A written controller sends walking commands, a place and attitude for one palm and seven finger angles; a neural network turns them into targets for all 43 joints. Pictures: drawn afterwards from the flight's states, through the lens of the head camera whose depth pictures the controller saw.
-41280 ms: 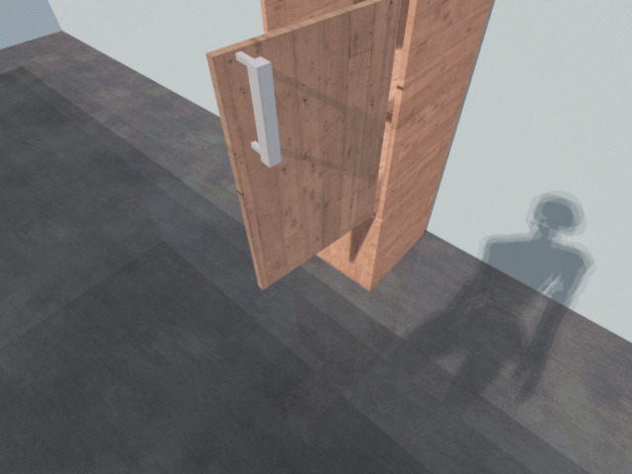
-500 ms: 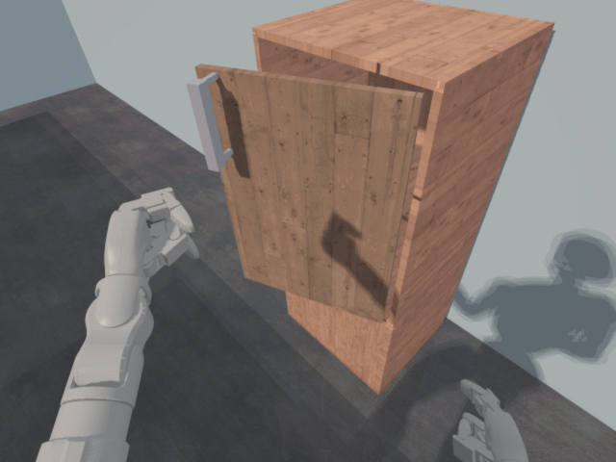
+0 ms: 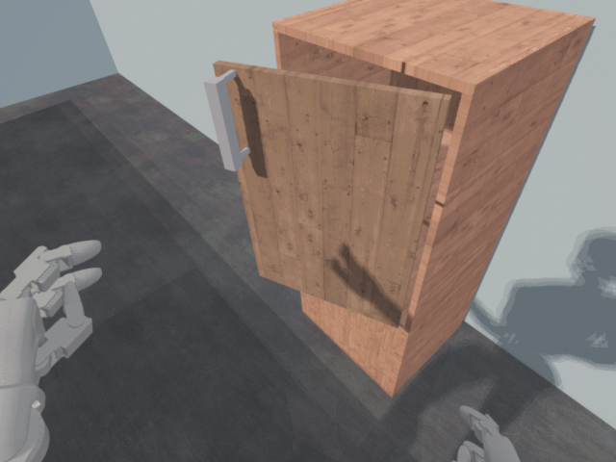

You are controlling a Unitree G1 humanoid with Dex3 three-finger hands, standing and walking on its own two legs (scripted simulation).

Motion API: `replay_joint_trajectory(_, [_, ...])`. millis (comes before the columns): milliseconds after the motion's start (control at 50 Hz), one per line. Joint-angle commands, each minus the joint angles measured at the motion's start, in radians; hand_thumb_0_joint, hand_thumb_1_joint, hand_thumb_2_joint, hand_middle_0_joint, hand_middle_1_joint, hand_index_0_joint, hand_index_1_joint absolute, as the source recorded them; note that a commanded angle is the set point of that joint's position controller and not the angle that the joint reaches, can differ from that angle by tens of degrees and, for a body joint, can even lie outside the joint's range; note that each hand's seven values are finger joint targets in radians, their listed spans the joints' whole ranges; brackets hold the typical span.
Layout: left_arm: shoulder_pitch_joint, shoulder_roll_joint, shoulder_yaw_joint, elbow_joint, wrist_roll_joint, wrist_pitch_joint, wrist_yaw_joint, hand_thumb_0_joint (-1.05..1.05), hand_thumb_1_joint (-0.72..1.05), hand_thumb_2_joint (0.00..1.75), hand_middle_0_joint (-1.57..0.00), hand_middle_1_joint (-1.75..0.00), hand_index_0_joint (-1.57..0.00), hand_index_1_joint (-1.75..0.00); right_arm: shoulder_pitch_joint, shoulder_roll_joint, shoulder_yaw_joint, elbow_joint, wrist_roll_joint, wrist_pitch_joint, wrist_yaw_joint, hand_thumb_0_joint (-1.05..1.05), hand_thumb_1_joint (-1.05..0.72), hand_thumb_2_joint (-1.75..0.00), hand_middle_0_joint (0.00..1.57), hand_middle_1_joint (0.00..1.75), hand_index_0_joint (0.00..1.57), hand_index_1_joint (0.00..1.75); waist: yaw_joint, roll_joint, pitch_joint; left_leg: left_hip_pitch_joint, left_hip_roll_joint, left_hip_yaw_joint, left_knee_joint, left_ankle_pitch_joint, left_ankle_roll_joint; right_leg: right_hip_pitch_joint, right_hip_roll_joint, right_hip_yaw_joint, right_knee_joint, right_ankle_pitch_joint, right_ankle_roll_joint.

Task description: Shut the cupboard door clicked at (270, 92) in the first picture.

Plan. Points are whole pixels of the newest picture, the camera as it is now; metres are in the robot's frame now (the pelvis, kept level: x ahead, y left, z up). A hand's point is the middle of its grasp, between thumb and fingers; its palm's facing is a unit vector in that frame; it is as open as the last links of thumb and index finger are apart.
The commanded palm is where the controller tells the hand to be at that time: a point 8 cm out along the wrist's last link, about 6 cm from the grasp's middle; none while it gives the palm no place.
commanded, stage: draw the hand back to the body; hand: left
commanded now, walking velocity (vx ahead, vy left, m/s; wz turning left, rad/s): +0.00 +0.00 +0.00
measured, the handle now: (231, 121) +0.64 +0.20 +0.15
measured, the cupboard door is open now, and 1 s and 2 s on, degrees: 22 22 22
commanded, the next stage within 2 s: step back with the hand held close in 0.44 s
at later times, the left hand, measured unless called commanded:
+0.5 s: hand (75, 328) +0.20 +0.26 +0.16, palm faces +0.45 -0.79 -0.40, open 7.4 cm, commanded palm +0.15 +0.29 +0.17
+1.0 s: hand (27, 350) +0.17 +0.29 +0.16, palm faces +0.39 -0.79 -0.48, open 7.4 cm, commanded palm +0.11 +0.32 +0.17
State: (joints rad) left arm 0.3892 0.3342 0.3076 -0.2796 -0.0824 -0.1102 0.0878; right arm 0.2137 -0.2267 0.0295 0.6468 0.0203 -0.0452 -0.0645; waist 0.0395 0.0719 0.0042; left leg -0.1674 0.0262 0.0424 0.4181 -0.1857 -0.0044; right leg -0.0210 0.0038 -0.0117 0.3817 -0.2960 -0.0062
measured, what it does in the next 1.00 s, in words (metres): stands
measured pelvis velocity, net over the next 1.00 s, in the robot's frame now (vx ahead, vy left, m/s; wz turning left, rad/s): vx -0.03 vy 0.02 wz -0.02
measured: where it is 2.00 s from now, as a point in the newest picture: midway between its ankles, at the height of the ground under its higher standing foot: outside the picture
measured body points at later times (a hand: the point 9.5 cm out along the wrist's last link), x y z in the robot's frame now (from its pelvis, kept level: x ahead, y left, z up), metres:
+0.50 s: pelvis +0.01 -0.01 +0.00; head -0.01 -0.03 +0.45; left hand +0.17 +0.30 +0.18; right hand +0.21 -0.22 -0.08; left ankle +0.03 +0.12 -0.74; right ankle -0.05 -0.11 -0.74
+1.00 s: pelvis -0.03 +0.02 -0.01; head -0.04 +0.02 +0.44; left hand +0.14 +0.33 +0.19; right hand +0.13 -0.23 -0.09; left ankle +0.03 +0.12 -0.74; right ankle -0.05 -0.11 -0.74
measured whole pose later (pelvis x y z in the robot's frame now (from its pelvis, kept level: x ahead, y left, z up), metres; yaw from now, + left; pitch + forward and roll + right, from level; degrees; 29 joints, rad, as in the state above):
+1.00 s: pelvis -0.03 +0.02 -0.01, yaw -1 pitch +0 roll -1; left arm 0.54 0.46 0.41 -0.43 -0.09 -0.15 0.13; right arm 0.20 -0.24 0.00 0.56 0.03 0.03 -0.09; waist 0.00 0.04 -0.03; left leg -0.35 0.03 0.06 0.53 -0.19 0.03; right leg -0.21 0.00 0.01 0.50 -0.29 0.02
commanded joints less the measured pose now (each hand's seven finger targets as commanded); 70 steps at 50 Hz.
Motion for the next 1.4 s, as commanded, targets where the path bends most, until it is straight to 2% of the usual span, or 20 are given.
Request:
replay_joint_trajectory(0, [0.006, 0.243, 0.187, -0.284, 0.002, -0.072, 0.030, 0.00, 0.90, 0.90, -0.25, -0.36, -0.25, -0.36, -0.162, -0.106, -0.053, -0.180, -0.006, -0.077, -0.012, 0.00, -0.90, -0.90, 0.20, 0.30, 0.20, 0.30, 0.023, 0.001, -0.091, 0.142, -0.014, 0.007, -0.024, 0.167, 0.028, -0.145, 0.009, -0.026, -0.077, 0.236, 0.012])
replay_joint_trajectory(120, [-0.052, 0.189, 0.130, -0.285, 0.010, -0.069, 0.039, 0.00, 0.90, 0.90, -0.20, -0.30, -0.20, -0.30, -0.146, -0.111, -0.060, -0.168, -0.004, -0.096, -0.024, 0.00, -0.90, -0.90, 0.20, 0.30, 0.20, 0.30, -0.004, -0.015, -0.038, 0.141, -0.016, 0.009, -0.029, 0.126, 0.034, -0.196, 0.005, -0.026, -0.084, 0.187, 0.018])
replay_joint_trajectory(200, [-0.040, 0.211, 0.154, -0.246, 0.013, -0.065, 0.044, 0.00, 0.90, 0.90, -0.20, -0.30, -0.20, -0.30, -0.144, -0.116, -0.062, -0.160, -0.007, -0.100, -0.029, 0.00, -0.90, -0.90, 0.20, 0.30, 0.20, 0.30, 0.010, -0.049, -0.054, 0.148, -0.020, 0.008, -0.027, 0.150, 0.040, -0.182, 0.006, -0.025, -0.083, 0.219, 0.019])
replay_joint_trajectory(300, [-0.015, 0.234, 0.176, -0.300, 0.013, -0.063, 0.041, 0.00, 0.90, 0.90, -0.20, -0.30, -0.20, -0.30, -0.152, -0.107, -0.056, -0.166, -0.011, -0.094, -0.021, 0.00, -0.90, -0.90, 0.20, 0.30, 0.20, 0.30, 0.025, -0.003, -0.106, 0.148, -0.025, 0.010, -0.012, 0.225, 0.035, -0.123, 0.001, -0.022, -0.060, 0.312, 0.013])
replay_joint_trajectory(520, [0.013, 0.195, 0.155, -0.277, 0.003, -0.045, 0.029, 0.00, 0.90, 0.90, -0.20, -0.30, -0.20, -0.30, -0.155, -0.092, -0.050, -0.182, -0.008, -0.071, -0.020, 0.00, -0.90, -0.90, 0.20, 0.30, 0.20, 0.30, 0.017, -0.006, -0.066, 0.142, -0.018, 0.021, -0.016, 0.227, 0.033, -0.139, -0.001, -0.022, -0.066, 0.328, 0.021])
replay_joint_trajectory(540, [0.008, 0.208, 0.163, -0.283, 0.005, -0.048, 0.031, 0.00, 0.90, 0.90, -0.20, -0.30, -0.20, -0.30, -0.154, -0.096, -0.050, -0.182, -0.010, -0.072, -0.019, 0.00, -0.90, -0.90, 0.20, 0.30, 0.20, 0.30, 0.018, -0.020, -0.076, 0.145, -0.019, 0.017, -0.015, 0.232, 0.032, -0.138, 0.001, -0.026, -0.064, 0.330, 0.021])
replay_joint_trajectory(560, [-0.092, 0.346, 0.265, -0.343, 0.004, -0.081, 0.034, 0.00, 0.90, 0.90, -0.20, -0.30, -0.20, -0.30, -0.148, -0.126, -0.059, -0.196, -0.001, -0.052, -0.015, 0.00, -0.90, -0.90, 0.20, 0.30, 0.20, 0.30, -0.011, -0.030, -0.040, 0.093, 0.013, 0.013, 0.063, 0.198, 0.047, -0.231, -0.062, 0.032, -0.105, 0.417, 0.024])
replay_joint_trajectory(580, [-0.016, 0.279, 0.207, -0.273, 0.009, -0.082, 0.027, 0.00, 0.90, 0.90, -0.20, -0.30, -0.20, -0.30, -0.150, -0.107, -0.053, -0.172, -0.006, -0.039, -0.018, 0.00, -0.90, -0.90, 0.20, 0.30, 0.20, 0.30, -0.022, -0.079, -0.063, 0.086, 0.008, 0.011, 0.098, 0.206, 0.048, -0.226, -0.090, 0.031, -0.083, 0.495, 0.022])
replay_joint_trajectory(600, [-0.012, 0.287, 0.209, -0.284, 0.013, -0.088, 0.025, 0.00, 0.90, 0.90, -0.20, -0.30, -0.20, -0.30, -0.149, -0.115, -0.061, -0.181, -0.005, -0.030, -0.019, 0.00, -0.90, -0.90, 0.20, 0.30, 0.20, 0.30, -0.020, -0.101, -0.072, 0.072, 0.004, 0.016, 0.117, 0.225, 0.044, -0.218, -0.100, 0.030, -0.065, 0.581, 0.027])
replay_joint_trajectory(700, [0.083, 0.303, 0.227, -0.311, 0.009, -0.088, 0.041, 0.00, 0.90, 0.90, -0.20, -0.30, -0.20, -0.30, -0.136, -0.124, -0.075, -0.208, 0.005, 0.009, -0.026, 0.00, -0.90, -0.90, 0.20, 0.30, 0.20, 0.30, -0.020, -0.044, -0.199, 0.079, 0.025, 0.020, 0.137, 0.381, 0.041, -0.179, -0.104, 0.020, 0.039, 0.663, 0.035])
replay_joint_trajectory(820, [0.131, 0.308, 0.241, -0.346, -0.003, -0.079, 0.058, 0.00, 0.90, 0.90, -0.20, -0.30, -0.20, -0.30, -0.122, -0.123, -0.072, -0.237, 0.010, 0.041, -0.036, 0.00, -0.90, -0.90, 0.20, 0.30, 0.20, 0.30, -0.027, -0.022, -0.212, 0.041, 0.064, -0.021, 0.100, 0.449, 0.034, -0.193, -0.064, 0.005, 0.090, 0.476, 0.021])
replay_joint_trajectory(880, [0.135, 0.314, 0.248, -0.336, -0.006, -0.086, 0.067, 0.00, 0.90, 0.90, -0.20, -0.30, -0.20, -0.30, -0.115, -0.129, -0.073, -0.243, 0.009, 0.038, -0.037, 0.00, -0.90, -0.90, 0.20, 0.30, 0.20, 0.30, -0.027, -0.013, -0.171, -0.016, 0.079, -0.042, 0.056, 0.343, 0.036, -0.216, -0.044, 0.012, 0.080, 0.322, 0.022])
replay_joint_trajectory(1040, [0.092, 0.274, 0.226, -0.349, 0.017, -0.142, 0.081, 0.00, 0.90, 0.90, -0.20, -0.30, -0.20, -0.30, -0.103, -0.144, -0.067, -0.241, 0.004, -0.012, -0.038, 0.00, -0.90, -0.90, 0.20, 0.30, 0.20, 0.30, -0.037, 0.063, -0.051, -0.330, 0.115, -0.136, -0.118, -0.338, 0.066, -0.170, -0.001, 0.028, 0.092, -0.067, 0.013])
replay_joint_trajectory(1100, [0.079, 0.305, 0.275, -0.365, 0.036, -0.167, 0.090, 0.00, 0.90, 0.90, -0.20, -0.30, -0.20, -0.30, -0.097, -0.159, -0.075, -0.236, -0.003, -0.040, -0.041, 0.00, -0.90, -0.90, 0.20, 0.30, 0.20, 0.30, -0.029, 0.138, -0.065, -0.493, 0.155, -0.197, -0.199, -0.498, 0.096, -0.027, 0.046, 0.014, 0.209, -0.034, 0.019])
replay_joint_trajectory(1140, [0.078, 0.269, 0.245, -0.395, 0.035, -0.180, 0.086, 0.00, 0.90, 0.90, -0.20, -0.30, -0.20, -0.30, -0.083, -0.144, -0.073, -0.233, -0.001, -0.057, -0.035, 0.00, -0.90, -0.90, 0.20, 0.30, 0.20, 0.30, -0.031, 0.129, -0.083, -0.478, 0.146, -0.187, -0.175, -0.478, 0.091, -0.036, 0.042, 0.022, 0.215, -0.029, 0.011])
replay_joint_trajectory(1200, [0.106, 0.310, 0.290, -0.401, 0.039, -0.190, 0.089, 0.00, 0.90, 0.90, -0.20, -0.30, -0.20, -0.30, -0.071, -0.146, -0.078, -0.218, -0.008, -0.077, -0.030, 0.00, -0.90, -0.90, 0.20, 0.30, 0.20, 0.30, -0.029, 0.091, -0.094, -0.468, 0.122, -0.155, -0.123, -0.509, 0.079, -0.080, 0.035, 0.061, 0.180, -0.107, -0.007])
replay_joint_trajectory(1220, [0.089, 0.267, 0.250, -0.420, 0.037, -0.194, 0.088, 0.00, 0.90, 0.90, -0.20, -0.30, -0.20, -0.30, -0.064, -0.129, -0.071, -0.217, -0.006, -0.081, -0.028, 0.00, -0.90, -0.90, 0.20, 0.30, 0.20, 0.30, -0.036, 0.070, -0.083, -0.439, 0.101, -0.141, -0.086, -0.482, 0.068, -0.136, 0.016, 0.082, 0.145, -0.128, -0.018])
replay_joint_trajectory(1300, [0.058, 0.300, 0.258, -0.408, 0.030, -0.193, 0.104, 0.00, 0.90, 0.90, -0.20, -0.30, -0.20, -0.30, -0.039, -0.116, -0.078, -0.167, -0.025, -0.090, -0.021, 0.00, -0.90, -0.90, 0.20, 0.30, 0.20, 0.30, -0.049, -0.105, -0.061, -0.169, 0.016, -0.054, 0.164, -0.284, 0.009, -0.484, -0.122, 0.265, -0.083, -0.284, -0.085])
replay_joint_trajectory(1340, [0.006, 0.272, 0.212, -0.382, 0.036, -0.192, 0.112, 0.00, 0.90, 0.90, -0.20, -0.30, -0.20, -0.30, -0.031, -0.104, -0.068, -0.147, -0.025, -0.089, -0.022, 0.00, -0.90, -0.90, 0.20, 0.30, 0.20, 0.30, -0.062, -0.142, -0.037, -0.102, 0.010, -0.049, 0.231, -0.213, 0.006, -0.570, -0.159, 0.262, -0.089, -0.241, -0.084])
replay_joint_trajectory(1380, [-0.032, 0.277, 0.206, -0.384, 0.038, -0.197, 0.117, 0.00, 0.90, 0.90, -0.20, -0.30, -0.20, -0.30, -0.042, -0.111, -0.068, -0.147, -0.020, -0.094, -0.028, 0.00, -0.90, -0.90, 0.20, 0.30, 0.20, 0.30, -0.066, -0.104, -0.026, -0.109, 0.034, -0.091, 0.162, -0.241, 0.021, -0.580, -0.112, 0.194, -0.044, -0.251, -0.054])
